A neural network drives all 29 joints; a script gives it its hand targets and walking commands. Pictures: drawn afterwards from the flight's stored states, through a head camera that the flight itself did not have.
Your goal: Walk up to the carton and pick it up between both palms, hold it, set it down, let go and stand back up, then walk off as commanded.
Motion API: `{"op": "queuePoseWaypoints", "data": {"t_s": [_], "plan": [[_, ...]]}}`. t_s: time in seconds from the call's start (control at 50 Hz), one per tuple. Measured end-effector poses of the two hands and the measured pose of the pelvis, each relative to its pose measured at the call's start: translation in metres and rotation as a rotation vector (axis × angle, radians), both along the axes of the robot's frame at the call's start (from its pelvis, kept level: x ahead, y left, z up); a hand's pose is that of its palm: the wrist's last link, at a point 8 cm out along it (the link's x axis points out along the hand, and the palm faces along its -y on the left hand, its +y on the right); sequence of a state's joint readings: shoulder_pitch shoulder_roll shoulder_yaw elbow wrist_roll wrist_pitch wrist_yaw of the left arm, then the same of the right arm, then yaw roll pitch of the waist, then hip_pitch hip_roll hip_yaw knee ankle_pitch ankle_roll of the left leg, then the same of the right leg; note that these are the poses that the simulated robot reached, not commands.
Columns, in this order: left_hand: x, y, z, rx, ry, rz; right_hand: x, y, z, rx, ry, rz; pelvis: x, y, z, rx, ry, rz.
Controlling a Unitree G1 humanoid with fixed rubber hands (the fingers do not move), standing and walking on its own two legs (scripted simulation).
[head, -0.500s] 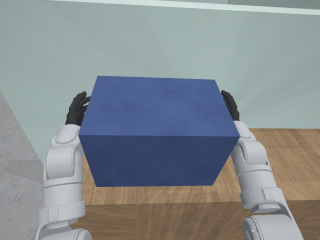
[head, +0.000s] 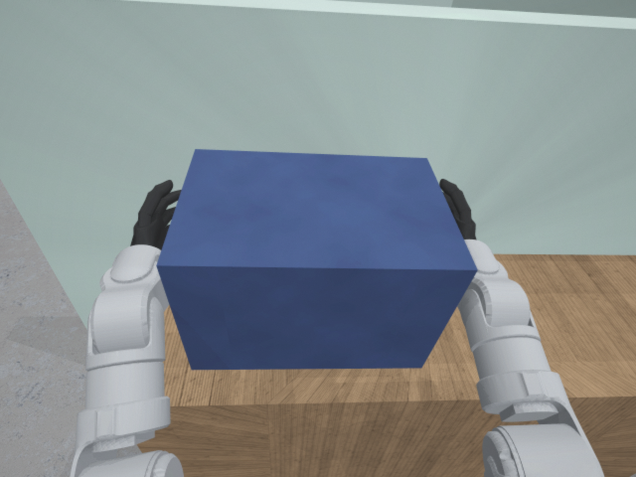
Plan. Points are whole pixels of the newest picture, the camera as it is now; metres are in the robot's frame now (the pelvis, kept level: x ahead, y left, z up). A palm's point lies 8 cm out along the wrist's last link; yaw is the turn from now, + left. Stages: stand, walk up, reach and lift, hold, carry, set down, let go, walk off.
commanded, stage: hold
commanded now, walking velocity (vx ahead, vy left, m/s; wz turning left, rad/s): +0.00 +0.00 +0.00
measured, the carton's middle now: (311, 261) +0.33 +0.00 +0.16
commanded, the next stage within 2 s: none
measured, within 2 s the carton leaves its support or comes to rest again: neither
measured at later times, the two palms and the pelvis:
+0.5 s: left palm (148, 249) +0.34 +0.19 +0.16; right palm (451, 240) +0.36 -0.18 +0.17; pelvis +0.00 +0.00 +0.00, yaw +0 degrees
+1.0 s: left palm (152, 247) +0.34 +0.18 +0.17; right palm (456, 241) +0.36 -0.19 +0.17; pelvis +0.00 +0.00 +0.00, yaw +0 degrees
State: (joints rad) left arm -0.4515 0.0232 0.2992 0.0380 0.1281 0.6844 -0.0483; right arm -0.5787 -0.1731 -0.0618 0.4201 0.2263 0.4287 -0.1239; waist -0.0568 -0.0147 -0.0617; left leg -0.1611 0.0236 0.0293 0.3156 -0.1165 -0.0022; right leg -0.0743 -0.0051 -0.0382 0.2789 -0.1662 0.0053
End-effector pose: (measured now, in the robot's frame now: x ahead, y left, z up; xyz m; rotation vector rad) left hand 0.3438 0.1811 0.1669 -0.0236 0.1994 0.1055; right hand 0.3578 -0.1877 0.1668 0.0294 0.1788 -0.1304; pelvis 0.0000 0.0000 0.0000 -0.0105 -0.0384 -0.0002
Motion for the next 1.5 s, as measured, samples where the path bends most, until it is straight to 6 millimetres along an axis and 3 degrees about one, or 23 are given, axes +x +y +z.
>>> {"op": "queuePoseWaypoints", "data": {"t_s": [0.82,1.5], "plan": [[-0.0005,0.0015,0.0039,0.002,-0.015,0.003,0.0002,0.0015,0.0063,-0.002,-0.016,0.002,0.0000,0.0011,0.0000,-0.001,0.004,-0.001],[0.0007,0.0038,-0.0017,0.000,0.006,0.004,0.0021,0.0039,0.0002,0.008,0.004,0.002,0.0007,0.0016,0.0001,-0.001,0.003,0.003]]}}
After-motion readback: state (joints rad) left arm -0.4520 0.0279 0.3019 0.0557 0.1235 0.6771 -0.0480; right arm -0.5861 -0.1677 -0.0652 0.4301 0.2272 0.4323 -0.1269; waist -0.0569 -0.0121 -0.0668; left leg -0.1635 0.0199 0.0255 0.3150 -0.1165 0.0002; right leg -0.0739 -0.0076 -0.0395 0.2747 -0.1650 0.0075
